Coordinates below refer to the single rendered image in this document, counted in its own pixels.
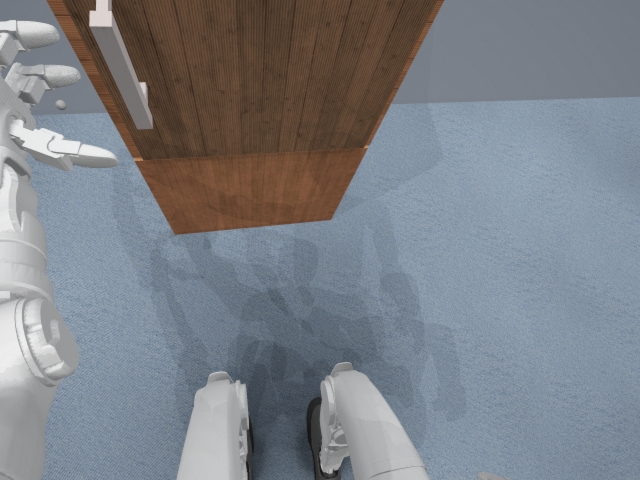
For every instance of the robot left forearm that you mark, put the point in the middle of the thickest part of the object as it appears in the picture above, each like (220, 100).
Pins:
(23, 249)

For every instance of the left robot thigh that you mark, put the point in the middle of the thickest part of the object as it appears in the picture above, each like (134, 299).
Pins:
(211, 450)

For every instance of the right robot thigh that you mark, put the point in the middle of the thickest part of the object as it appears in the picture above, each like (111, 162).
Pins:
(378, 445)

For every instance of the handle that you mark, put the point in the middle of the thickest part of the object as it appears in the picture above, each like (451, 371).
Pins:
(107, 35)

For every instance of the robot left upper arm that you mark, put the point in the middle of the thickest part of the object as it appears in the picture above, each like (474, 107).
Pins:
(36, 352)

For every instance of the cupboard door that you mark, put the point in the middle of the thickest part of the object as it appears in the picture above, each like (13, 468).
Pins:
(240, 77)

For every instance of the robot thigh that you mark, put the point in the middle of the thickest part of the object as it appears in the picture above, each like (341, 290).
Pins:
(378, 445)
(211, 450)

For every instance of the left robot hand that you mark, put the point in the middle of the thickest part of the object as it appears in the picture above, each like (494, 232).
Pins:
(22, 89)

